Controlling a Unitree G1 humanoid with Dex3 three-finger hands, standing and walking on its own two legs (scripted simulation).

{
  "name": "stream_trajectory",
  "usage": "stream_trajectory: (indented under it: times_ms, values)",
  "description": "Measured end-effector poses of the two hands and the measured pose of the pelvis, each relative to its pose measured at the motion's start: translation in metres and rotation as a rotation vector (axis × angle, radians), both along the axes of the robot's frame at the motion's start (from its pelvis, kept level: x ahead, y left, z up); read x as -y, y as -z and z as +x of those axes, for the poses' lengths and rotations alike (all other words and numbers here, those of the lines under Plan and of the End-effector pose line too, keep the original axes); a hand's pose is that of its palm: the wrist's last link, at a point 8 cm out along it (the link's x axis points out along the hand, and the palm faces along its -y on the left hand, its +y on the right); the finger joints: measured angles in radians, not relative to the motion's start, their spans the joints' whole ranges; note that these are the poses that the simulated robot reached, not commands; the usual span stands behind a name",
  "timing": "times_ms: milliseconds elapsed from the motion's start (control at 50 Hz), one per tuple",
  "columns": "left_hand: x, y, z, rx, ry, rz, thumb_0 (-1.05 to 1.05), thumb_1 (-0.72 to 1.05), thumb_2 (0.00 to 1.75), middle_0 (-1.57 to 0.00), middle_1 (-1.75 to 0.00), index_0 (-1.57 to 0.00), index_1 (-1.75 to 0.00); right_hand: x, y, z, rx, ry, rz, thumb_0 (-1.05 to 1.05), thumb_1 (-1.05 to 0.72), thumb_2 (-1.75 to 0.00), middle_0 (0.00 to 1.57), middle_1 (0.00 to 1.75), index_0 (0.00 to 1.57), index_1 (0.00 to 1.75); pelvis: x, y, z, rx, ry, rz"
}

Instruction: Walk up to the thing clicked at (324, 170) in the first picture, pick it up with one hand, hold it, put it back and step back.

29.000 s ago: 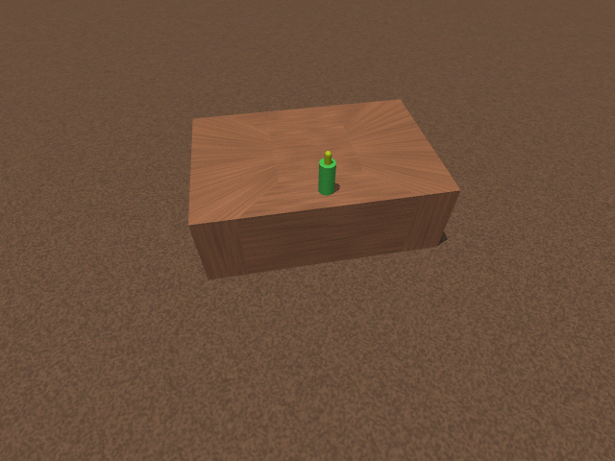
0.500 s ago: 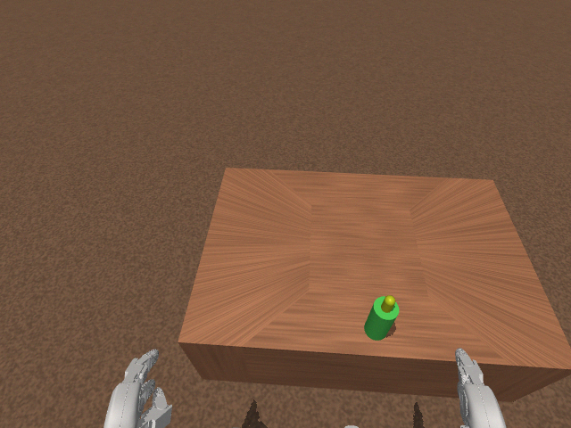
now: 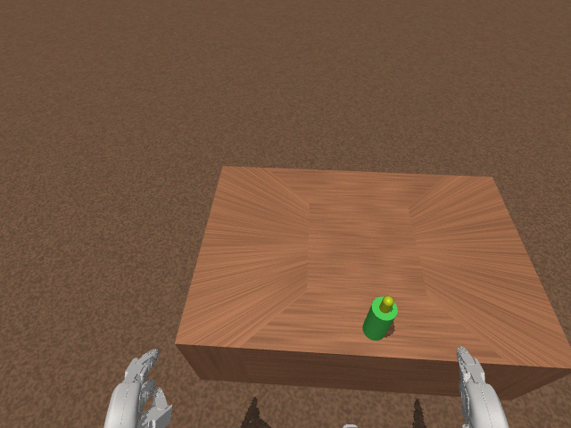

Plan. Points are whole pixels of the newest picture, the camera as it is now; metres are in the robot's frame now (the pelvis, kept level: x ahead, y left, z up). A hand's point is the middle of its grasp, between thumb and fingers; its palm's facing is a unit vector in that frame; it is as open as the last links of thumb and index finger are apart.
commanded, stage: home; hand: right
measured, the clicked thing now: (381, 315) +0.42 -0.20 -0.31
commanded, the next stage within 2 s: stand in 0.74 s
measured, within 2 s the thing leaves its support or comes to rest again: neither
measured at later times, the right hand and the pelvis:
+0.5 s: hand (431, 416) +0.17 -0.18 -0.06, palm faces +0.11 +0.96 -0.28, open 17.5 cm; pelvis +0.00 +0.00 +0.00, yaw +0 degrees
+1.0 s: hand out of the picture +0.14 -0.21 -0.10, palm faces -0.05 +0.94 -0.35, open 16.1 cm; pelvis -0.01 +0.01 +0.01, yaw +0 degrees
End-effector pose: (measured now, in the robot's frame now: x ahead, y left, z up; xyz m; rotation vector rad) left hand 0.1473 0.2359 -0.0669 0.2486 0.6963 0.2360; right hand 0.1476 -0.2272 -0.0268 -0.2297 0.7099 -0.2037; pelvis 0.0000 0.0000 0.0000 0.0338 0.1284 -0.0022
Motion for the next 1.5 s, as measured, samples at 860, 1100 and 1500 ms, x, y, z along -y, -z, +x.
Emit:
stream_trajectory:
  times_ms: [860, 1100, 1500]
  values:
    - [-0.01, 0.004, -0.005, -0.005, 0.023, 0.02, 0.01, 0.89, 0.91, -0.2, -0.31, -0.21, -0.3, -0.007, 0.004, -0.007, -0.02, -0.024, -0.023, -0.01, 0.55, -0.04, 0.05, 0.05, 0.05, 0.05, -0.007, 0.002, -0.006, 0.008, -0.001, -0.009]
    - [-0.055, 0.008, -0.045, -0.333, 0.051, 0.07, 0.01, 0.9, 0.9, -0.2, -0.31, -0.21, -0.3, 0.05, 0.049, -0.037, -0.252, -0.069, -0.067, 0.0, 0.07, -0.49, 0.17, 0.24, 0.17, 0.24, 0.0, -0.016, -0.003, 0.108, 0.001, -0.034]
    - [-0.037, 0.006, -0.082, -0.492, 0.003, -0.018, 0.01, 0.9, 0.9, -0.2, -0.3, -0.21, -0.3, 0.064, 0.044, -0.109, -0.507, 0.04, -0.038, 0.01, -0.86, -0.89, 0.2, 0.3, 0.2, 0.3, 0.007, -0.05, -0.006, 0.183, 0.002, -0.036]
